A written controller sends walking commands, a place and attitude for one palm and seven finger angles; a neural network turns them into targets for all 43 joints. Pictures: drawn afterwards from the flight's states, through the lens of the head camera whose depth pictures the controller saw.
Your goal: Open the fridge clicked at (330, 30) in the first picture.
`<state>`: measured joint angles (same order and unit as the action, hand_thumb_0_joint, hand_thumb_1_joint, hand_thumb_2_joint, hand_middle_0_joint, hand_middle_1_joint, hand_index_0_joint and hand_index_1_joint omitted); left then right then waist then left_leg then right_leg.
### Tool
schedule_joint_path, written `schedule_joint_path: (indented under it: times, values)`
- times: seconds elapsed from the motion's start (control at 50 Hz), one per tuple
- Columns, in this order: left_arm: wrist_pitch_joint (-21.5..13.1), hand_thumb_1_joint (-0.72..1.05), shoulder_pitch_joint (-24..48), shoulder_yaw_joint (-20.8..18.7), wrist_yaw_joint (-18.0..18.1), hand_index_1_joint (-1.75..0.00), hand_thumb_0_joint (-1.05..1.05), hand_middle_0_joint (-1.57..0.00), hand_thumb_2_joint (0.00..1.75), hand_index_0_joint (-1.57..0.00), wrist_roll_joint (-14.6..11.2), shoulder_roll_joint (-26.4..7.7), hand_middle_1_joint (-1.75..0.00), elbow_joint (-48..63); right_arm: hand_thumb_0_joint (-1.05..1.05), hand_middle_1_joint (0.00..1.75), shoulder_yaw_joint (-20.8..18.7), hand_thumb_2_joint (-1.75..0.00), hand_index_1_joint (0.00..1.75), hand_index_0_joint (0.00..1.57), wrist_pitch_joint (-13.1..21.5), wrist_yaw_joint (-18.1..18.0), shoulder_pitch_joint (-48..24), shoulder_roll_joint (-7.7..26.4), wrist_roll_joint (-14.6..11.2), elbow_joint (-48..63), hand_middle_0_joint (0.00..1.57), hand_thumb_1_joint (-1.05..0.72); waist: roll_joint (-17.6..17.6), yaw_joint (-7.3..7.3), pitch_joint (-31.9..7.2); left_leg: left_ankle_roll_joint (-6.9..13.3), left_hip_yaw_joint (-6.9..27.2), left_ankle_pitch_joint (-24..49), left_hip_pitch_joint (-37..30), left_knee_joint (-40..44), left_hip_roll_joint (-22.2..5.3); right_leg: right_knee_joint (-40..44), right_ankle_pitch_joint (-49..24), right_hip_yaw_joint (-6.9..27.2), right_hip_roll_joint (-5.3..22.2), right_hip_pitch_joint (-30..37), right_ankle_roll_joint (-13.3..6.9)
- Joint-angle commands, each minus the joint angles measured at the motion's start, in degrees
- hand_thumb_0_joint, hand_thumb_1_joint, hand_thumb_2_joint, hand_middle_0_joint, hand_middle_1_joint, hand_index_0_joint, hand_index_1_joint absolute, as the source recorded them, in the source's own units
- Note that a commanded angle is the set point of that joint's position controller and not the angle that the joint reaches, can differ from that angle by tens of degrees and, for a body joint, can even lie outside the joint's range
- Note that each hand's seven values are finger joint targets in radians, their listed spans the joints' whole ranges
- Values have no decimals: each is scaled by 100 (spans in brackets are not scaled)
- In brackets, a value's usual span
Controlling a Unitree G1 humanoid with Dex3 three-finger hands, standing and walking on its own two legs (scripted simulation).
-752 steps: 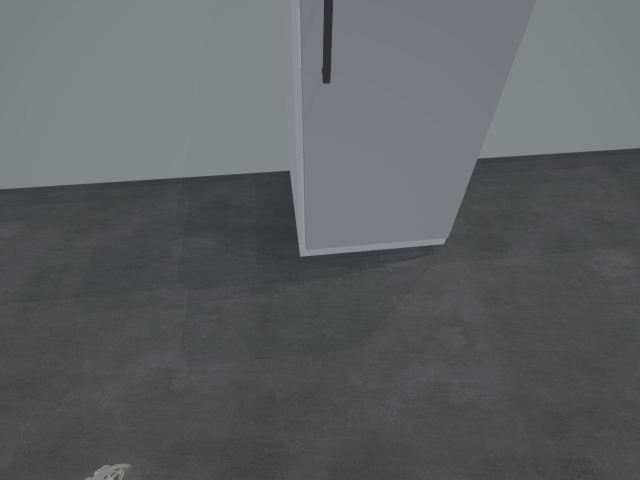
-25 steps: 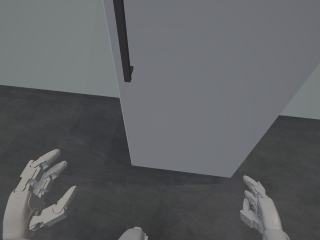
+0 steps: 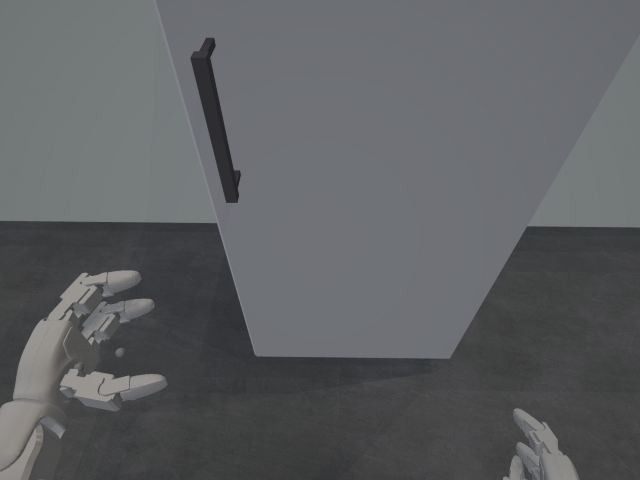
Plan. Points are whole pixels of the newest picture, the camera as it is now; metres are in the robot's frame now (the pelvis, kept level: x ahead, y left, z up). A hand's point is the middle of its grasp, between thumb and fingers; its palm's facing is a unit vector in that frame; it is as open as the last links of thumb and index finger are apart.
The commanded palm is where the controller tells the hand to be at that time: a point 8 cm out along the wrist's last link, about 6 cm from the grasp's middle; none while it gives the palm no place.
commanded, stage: raise the hand to about handle height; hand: left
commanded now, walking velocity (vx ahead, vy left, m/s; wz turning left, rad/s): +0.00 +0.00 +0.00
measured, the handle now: (221, 129) +0.53 +0.19 +0.17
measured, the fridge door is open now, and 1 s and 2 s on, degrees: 0 0 0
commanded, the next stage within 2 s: move the hooked fingers beside the handle in 1.04 s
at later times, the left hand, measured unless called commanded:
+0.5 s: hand (8, 260) +0.26 +0.32 +0.19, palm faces +0.15 -0.99 -0.06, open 13.9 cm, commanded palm +0.23 +0.36 +0.19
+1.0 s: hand (44, 254) +0.27 +0.29 +0.19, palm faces +0.14 -0.99 -0.05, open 14.0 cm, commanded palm +0.23 +0.33 +0.19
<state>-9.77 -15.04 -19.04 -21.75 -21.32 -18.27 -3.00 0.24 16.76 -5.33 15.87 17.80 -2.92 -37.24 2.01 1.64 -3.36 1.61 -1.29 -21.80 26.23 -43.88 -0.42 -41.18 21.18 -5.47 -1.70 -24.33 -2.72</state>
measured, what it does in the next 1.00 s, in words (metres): stands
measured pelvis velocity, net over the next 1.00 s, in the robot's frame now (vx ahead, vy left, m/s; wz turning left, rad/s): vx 0.00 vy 0.01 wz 0.01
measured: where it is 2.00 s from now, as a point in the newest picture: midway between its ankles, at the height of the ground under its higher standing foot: outside the picture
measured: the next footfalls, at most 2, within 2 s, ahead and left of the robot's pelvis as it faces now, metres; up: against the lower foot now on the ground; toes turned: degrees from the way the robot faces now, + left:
none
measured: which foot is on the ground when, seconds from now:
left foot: down 0.00-1.00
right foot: down 0.00-1.00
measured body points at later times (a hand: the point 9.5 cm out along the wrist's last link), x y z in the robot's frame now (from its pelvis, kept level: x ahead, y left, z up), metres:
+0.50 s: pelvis +0.00 +0.04 +0.02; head -0.03 +0.04 +0.47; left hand +0.25 +0.37 +0.20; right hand +0.20 -0.16 -0.04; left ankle +0.01 +0.10 -0.71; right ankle +0.00 -0.09 -0.71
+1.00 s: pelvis +0.00 +0.01 +0.03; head -0.03 +0.00 +0.47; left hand +0.26 +0.34 +0.20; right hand +0.19 -0.21 -0.04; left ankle +0.01 +0.10 -0.71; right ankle +0.00 -0.09 -0.71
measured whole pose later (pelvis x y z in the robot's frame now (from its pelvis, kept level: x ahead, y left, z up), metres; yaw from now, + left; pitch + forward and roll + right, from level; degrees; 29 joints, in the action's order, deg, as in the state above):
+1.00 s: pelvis +0.00 +0.01 +0.03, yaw +1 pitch -3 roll -1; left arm 10.8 6.5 -25.0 -20.9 -17.6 -25.1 -7.2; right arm 4.9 12.4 -6.2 12.2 14.8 -4.0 -36.1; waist 2.7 3.5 -0.7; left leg 2.4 -1.3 -14.5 10.8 -28.6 1.2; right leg -26.0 13.9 -5.1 -0.9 -8.9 -1.9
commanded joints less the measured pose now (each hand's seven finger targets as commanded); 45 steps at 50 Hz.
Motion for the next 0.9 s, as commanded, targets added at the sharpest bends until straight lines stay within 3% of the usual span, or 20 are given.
schedule_joint_path:
  times: [0.0, 0.04, 0.08, 0.16, 0.24, 0.34, 0.36, 0.42, 0.52, 0.56, 0.62, 0.68, 0.72, 0.82, 0.88]
  values:
    - [-476, -36, 1262, -1087, 368, -111, 0, -29, 36, -29, -119, -1592, -111, 1838, 0, 30, -80, -90, 30, 20, 484, -57, -665, 430, 4, 1041, 20, -90, 319, 167, -1160, 39, 346, 1449, -886, 915, -5, 850, -1309, 429, 198, 857, 160]
    - [-469, -41, 1439, -1060, 496, -114, 0, -29, 34, -29, -82, -1575, -114, 1926, 0, 30, -38, -90, 30, 20, 509, -25, -685, 439, 27, 995, 20, -90, 491, 190, -1100, -9, 400, 1673, -1079, 1034, -21, 798, -1531, 276, 122, 880, 93]
    - [-288, -45, 1616, -813, 483, -117, 0, -30, 32, -30, -40, -1345, -117, 1681, 0, 30, 7, -90, 30, 20, 509, 0, -721, 408, 0, 963, 20, -90, 741, 122, -770, -75, 435, 1699, -1195, 1186, -36, 852, -1540, 179, 102, 744, 82]
    - [517, -50, 1862, -555, 173, -120, 0, -30, 30, -30, 34, -1288, -120, 965, 0, 30, 50, -90, 30, 20, 404, -65, -764, 484, -74, 982, 20, -90, 278, 96, -274, -81, 530, 1416, -1153, 1469, -81, 1112, -1358, 150, 95, 726, 104]
    - [1176, -50, 2504, -670, 53, -120, 0, -30, 30, -30, 116, -1584, -120, 987, 0, 30, 146, -90, 30, 20, 259, -126, -902, 460, -97, 1092, 20, -90, 212, 158, -276, -120, 670, 1337, -1335, 1703, -104, 1281, -1181, 133, 74, 868, 82]
    - [1062, -50, 3441, -1128, 239, -120, 0, -30, 30, -30, 141, -2095, -120, 1694, 0, 30, 242, -90, 30, 20, 213, -100, -1030, 343, -25, 1121, 20, -90, 419, 214, -859, -268, 802, 1716, -1940, 1837, -127, 1373, -1296, 133, 28, 1120, 45]
    - [1012, -50, 3583, -1112, 258, -120, 0, -30, 30, -30, 151, -2075, -120, 1754, 0, 30, 248, -90, 30, 20, 219, -94, -1047, 325, -30, 1098, 20, -90, 641, 193, -921, -322, 839, 1741, -2070, 1896, -139, 1403, -1283, 131, 44, 1113, 38]
    - [1126, -50, 3729, -1006, 186, -120, 0, -30, 30, -30, 192, -2004, -120, 1235, 0, 30, 270, -90, 30, 20, 159, -126, -1009, 349, -59, 986, 20, -90, 588, 132, -673, -362, 920, 1579, -2066, 2056, -181, 1492, -1226, 111, 54, 1065, 36]
    - [1792, -50, 4129, -864, -93, -120, 0, -30, 30, -30, 292, -2136, -120, 520, 0, 30, 263, -90, 30, 20, -7, -176, -1090, 429, -146, 972, 20, -90, 548, 107, -378, -302, 900, 1174, -1900, 2229, -136, 1680, -1119, 147, 107, 1085, 15]
    - [2006, -50, 3787, -787, -197, -120, 0, -30, 30, -30, 256, -1984, -120, 149, 0, 30, 252, -90, 30, 20, -67, -139, -1070, 432, -162, 1010, 20, -90, 273, 131, -311, -271, 846, 1282, -1798, 2187, -103, 1721, -1183, 141, 99, 1132, 7]
    - [1997, -50, 3709, -885, -228, -120, 0, -30, 30, -30, 206, -2038, -120, 492, 0, 30, 223, -90, 30, 20, -104, -67, -1140, 440, -150, 1152, 20, -90, 227, 200, -622, -268, 854, 1536, -1938, 2118, -100, 1664, -1313, 137, 92, 1210, 10]
    - [1668, -50, 3849, -1222, -91, -120, 0, -30, 30, -30, 153, -2347, -120, 1204, 0, 30, 219, -90, 30, 20, -94, -8, -1196, 387, -96, 1243, 20, -90, 393, 284, -1028, -291, 799, 1908, -2193, 2066, -87, 1663, -1475, 156, 65, 1416, -13]
    - [1481, -50, 3810, -1370, 39, -120, 0, -30, 30, -30, 148, -2399, -120, 1310, 0, 30, 198, -90, 30, 20, -85, -11, -1144, 373, -74, 1218, 20, -90, 398, 273, -1040, -267, 749, 1967, -2257, 2064, -97, 1697, -1506, 162, 51, 1405, 4]
    - [1461, -50, 3893, -1222, 204, -120, 0, -30, 30, -30, 237, -2193, -120, 1028, 0, 30, 186, -90, 30, 20, -84, -66, -1124, 375, -100, 1065, 20, -90, 775, 168, -509, -195, 595, 1559, -2052, 2157, -62, 1830, -1333, 206, 88, 1291, -2]
    - [1660, -50, 3877, -968, 144, -120, 0, -30, 30, -30, 281, -2032, -120, 798, 0, 30, 179, -90, 30, 20, -114, -111, -1130, 394, -140, 1045, 20, -90, 445, 99, -328, -92, 525, 1330, -1914, 2155, -53, 1923, -1231, 239, 102, 1266, 34]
